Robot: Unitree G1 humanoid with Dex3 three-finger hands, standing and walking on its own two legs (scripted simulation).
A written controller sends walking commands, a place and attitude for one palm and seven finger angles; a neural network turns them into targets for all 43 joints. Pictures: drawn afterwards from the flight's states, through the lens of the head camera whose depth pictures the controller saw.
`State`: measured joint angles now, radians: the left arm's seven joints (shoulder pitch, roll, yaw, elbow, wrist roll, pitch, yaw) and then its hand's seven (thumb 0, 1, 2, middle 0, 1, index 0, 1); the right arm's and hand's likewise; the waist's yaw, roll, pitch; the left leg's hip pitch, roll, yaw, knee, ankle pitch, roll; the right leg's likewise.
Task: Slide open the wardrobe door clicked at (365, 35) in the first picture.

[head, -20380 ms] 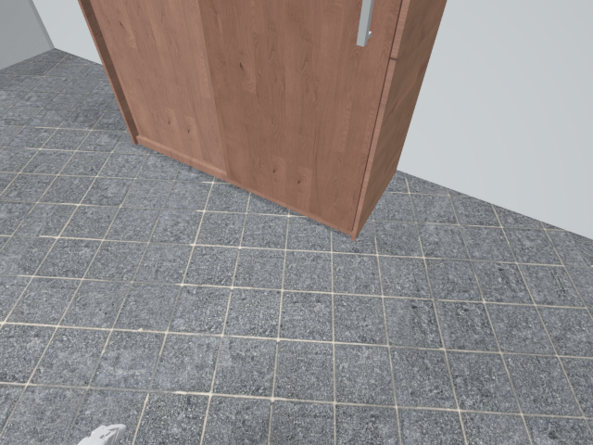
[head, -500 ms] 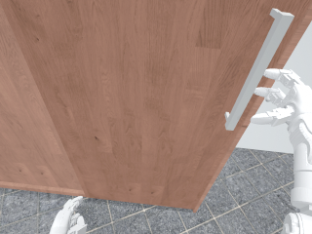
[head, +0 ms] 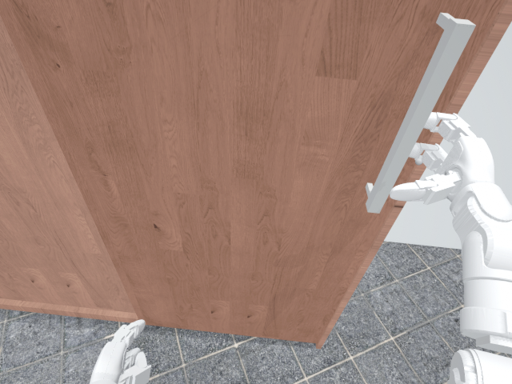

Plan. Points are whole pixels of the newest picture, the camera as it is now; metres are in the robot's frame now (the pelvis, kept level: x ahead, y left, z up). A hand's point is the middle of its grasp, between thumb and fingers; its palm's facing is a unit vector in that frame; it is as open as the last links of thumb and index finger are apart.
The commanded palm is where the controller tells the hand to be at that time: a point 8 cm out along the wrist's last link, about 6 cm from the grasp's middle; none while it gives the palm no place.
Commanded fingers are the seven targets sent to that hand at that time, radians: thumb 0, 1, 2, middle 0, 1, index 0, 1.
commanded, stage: slide the fingers in behind the handle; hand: right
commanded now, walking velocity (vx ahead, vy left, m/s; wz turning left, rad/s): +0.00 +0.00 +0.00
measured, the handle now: (403, 129) +0.44 -0.19 +0.23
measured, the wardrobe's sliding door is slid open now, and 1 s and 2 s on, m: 0.00 0.00 0.00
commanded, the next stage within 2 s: grip the handle and tug to test in 1.02 s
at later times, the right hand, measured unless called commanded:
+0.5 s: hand (401, 160) +0.38 -0.17 +0.22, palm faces +0.06 +1.00 -0.02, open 14.2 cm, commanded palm +0.36 -0.22 +0.22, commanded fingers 0.00 0.50 -0.30 0.30 1.20 0.30 1.20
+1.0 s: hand (394, 156) +0.39 -0.16 +0.22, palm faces +0.06 +1.00 -0.01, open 14.0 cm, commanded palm +0.36 -0.22 +0.22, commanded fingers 0.00 0.50 -0.30 0.30 1.20 0.30 1.20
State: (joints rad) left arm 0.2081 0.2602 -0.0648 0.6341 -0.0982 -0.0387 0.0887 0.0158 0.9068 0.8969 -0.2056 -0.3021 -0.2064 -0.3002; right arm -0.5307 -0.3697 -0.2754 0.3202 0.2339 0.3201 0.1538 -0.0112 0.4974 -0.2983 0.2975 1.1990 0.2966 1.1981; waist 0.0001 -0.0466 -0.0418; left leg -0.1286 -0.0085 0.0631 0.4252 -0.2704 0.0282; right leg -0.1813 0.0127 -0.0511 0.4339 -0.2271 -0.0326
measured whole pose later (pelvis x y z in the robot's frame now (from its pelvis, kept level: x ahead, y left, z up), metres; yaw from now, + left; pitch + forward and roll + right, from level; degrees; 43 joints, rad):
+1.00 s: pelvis +0.01 +0.01 +0.00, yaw +0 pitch -2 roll +0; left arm 0.20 0.27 -0.05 0.65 -0.09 0.00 0.09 0.02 0.91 0.90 -0.20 -0.30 -0.20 -0.30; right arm -0.54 -0.31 -0.23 0.27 0.23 0.35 0.08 -0.01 0.50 -0.30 0.30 1.20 0.29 1.20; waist 0.00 -0.05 -0.04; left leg -0.12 -0.02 0.07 0.42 -0.28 0.04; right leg -0.17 0.01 -0.04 0.43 -0.23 -0.02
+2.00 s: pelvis +0.01 +0.00 +0.00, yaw +0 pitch -2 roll +0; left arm 0.19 0.25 -0.06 0.63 -0.09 0.01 0.08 0.02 0.91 0.90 -0.20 -0.30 -0.21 -0.30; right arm -0.50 -0.29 -0.23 0.20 0.22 0.38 0.06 0.01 -0.71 -0.83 0.38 1.37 0.35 1.35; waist 0.00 -0.05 -0.04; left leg -0.11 -0.01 0.05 0.42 -0.28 0.03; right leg -0.16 0.01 -0.06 0.43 -0.24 -0.03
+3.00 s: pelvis +0.05 -0.01 +0.00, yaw -2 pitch +1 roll +1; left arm 0.14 0.25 -0.04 0.64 -0.06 -0.02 0.06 0.02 0.91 0.90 -0.20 -0.30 -0.20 -0.30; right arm -0.36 -0.16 -0.14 -0.16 0.17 0.51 -0.04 0.00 -0.74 -0.84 0.34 1.39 0.27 1.33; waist -0.05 -0.06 -0.07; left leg -0.12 0.00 0.09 0.48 -0.33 0.01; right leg -0.17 0.04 0.02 0.48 -0.31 -0.03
